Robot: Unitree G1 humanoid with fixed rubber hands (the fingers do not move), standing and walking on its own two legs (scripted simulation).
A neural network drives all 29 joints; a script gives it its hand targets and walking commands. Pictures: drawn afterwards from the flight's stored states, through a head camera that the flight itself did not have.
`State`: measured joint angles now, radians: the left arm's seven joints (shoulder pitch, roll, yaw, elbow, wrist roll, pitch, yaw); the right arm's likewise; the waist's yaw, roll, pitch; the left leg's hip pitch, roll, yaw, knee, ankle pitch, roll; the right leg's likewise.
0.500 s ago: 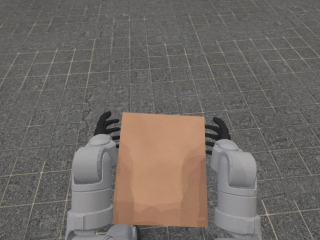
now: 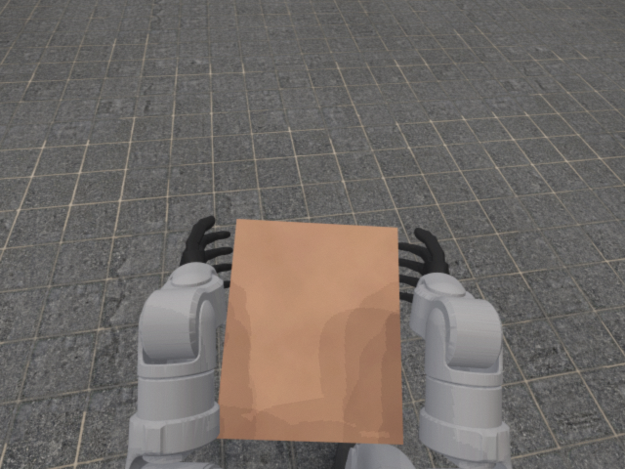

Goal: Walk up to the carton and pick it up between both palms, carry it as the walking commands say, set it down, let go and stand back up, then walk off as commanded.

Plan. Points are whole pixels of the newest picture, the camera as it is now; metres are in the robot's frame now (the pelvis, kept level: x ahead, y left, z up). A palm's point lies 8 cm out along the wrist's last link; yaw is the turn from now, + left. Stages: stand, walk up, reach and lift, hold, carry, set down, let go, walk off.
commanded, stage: carry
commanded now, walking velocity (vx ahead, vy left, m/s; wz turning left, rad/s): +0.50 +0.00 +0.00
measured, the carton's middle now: (309, 328) +0.30 +0.00 -0.03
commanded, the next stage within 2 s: none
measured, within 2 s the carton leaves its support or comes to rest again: neither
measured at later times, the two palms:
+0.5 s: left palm (235, 109) +0.64 +0.13 +0.09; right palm (394, 119) +0.64 -0.14 +0.08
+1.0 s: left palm (247, 18) +0.97 +0.14 +0.09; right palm (368, 24) +0.97 -0.13 +0.09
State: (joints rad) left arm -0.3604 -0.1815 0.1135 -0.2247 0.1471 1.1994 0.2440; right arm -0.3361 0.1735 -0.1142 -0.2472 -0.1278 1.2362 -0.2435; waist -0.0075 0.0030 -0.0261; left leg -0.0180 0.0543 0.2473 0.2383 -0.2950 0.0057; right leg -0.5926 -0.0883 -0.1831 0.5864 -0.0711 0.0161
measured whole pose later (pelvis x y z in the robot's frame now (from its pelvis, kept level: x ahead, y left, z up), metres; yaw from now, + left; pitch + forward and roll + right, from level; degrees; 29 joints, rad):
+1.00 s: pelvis +0.67 +0.00 -0.01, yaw +1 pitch +4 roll -1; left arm -0.37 -0.18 0.12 -0.21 0.14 1.22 0.26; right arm -0.35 0.18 -0.12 -0.21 -0.14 1.24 -0.23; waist 0.00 0.01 -0.05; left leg 0.02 0.06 0.23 0.29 -0.36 -0.02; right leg -0.54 -0.08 -0.20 0.54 -0.08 0.01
